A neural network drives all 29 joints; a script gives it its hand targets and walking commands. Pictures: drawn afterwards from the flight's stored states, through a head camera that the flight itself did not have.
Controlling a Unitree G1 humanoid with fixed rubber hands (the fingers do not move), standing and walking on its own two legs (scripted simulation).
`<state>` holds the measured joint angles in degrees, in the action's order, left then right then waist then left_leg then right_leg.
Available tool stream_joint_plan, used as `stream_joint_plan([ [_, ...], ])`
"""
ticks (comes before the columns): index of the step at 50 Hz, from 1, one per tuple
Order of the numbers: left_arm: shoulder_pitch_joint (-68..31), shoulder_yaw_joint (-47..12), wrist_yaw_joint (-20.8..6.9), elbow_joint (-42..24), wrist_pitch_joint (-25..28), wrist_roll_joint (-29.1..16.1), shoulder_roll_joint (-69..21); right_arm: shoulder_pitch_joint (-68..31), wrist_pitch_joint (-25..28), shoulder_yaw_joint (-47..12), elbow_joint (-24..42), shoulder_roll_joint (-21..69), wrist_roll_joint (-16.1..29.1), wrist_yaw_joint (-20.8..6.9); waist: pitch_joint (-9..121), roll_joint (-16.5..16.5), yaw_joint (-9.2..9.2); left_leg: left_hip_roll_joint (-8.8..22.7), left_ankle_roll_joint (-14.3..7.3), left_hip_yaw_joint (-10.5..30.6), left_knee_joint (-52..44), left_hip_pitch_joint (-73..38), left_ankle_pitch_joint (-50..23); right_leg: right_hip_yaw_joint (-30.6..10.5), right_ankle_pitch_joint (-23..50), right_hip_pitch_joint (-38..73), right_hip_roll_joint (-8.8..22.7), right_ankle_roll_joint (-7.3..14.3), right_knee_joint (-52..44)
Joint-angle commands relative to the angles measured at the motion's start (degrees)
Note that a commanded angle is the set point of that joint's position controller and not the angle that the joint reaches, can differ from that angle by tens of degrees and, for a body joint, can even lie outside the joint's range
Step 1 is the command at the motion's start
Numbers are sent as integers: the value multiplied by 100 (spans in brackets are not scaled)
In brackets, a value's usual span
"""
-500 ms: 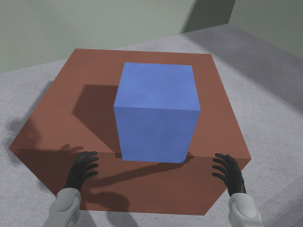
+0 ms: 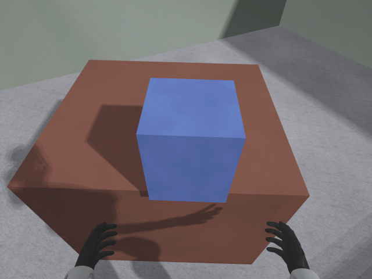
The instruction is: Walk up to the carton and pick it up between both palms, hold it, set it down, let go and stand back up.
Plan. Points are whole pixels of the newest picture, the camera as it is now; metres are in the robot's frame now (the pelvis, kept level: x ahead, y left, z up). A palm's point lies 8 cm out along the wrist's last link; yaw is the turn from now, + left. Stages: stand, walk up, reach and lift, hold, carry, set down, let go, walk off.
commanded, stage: set down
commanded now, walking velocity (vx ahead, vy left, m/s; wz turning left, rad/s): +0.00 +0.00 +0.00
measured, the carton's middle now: (189, 142) +0.43 +0.01 +0.04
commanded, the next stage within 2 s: let go in 0.32 s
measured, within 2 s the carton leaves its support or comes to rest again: neither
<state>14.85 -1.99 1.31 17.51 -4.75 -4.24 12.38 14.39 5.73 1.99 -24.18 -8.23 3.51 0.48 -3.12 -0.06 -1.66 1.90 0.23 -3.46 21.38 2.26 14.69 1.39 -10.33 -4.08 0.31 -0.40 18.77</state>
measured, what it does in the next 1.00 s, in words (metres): stands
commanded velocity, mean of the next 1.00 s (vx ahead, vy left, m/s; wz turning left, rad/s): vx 0.00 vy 0.00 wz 0.00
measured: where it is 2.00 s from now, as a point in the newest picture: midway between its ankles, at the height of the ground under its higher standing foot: outside the picture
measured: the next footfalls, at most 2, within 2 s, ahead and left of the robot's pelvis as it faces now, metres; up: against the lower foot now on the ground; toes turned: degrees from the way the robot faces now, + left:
none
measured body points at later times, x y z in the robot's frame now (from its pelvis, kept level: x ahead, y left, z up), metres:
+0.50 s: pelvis +0.00 -0.01 +0.00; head -0.01 +0.00 +0.45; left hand +0.16 +0.22 -0.09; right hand +0.16 -0.23 -0.09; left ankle -0.03 +0.11 -0.75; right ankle +0.00 -0.13 -0.75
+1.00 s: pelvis -0.01 +0.00 -0.01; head -0.01 +0.01 +0.44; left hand +0.13 +0.24 -0.11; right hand +0.11 -0.25 -0.12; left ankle -0.03 +0.11 -0.75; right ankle +0.00 -0.13 -0.75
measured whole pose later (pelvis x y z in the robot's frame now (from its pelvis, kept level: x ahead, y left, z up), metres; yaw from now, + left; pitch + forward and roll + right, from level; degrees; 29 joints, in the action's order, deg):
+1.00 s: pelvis -0.01 +0.00 -0.01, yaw +0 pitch -1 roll -1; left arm 15.2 1.2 -0.7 36.0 0.4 3.0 12.1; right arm 14.3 0.9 3.2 -44.1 -11.4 -2.0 -1.6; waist 0.8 0.2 -0.6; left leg 2.4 0.1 -3.1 29.2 11.1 17.6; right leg 1.6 -13.3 -13.0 0.2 -0.4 26.8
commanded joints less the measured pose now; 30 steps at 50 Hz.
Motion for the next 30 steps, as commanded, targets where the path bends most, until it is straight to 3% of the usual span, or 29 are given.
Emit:
stream_joint_plan([
  [1, -475, 208, 5, -676, 216, 74, 482, -441, 316, 196, 564, -553, -65, -22, 430, -103, 26, -145, 224, -37, -266, 301, -1618, -96, 698, 269, -173, 228, -189],
  [18, -665, 333, -47, 231, -60, 332, 543, -670, 586, 237, -770, -664, -400, -127, 321, -49, 54, -162, 183, -206, -243, 278, -1362, -39, 639, 156, -157, 164, -117],
  [30, -780, 342, -35, 385, -109, 376, 489, -764, 701, 298, -1032, -730, -508, -142, 338, -17, 70, -170, 159, -237, -205, 309, -1261, -27, 656, 160, -170, 151, -34],
])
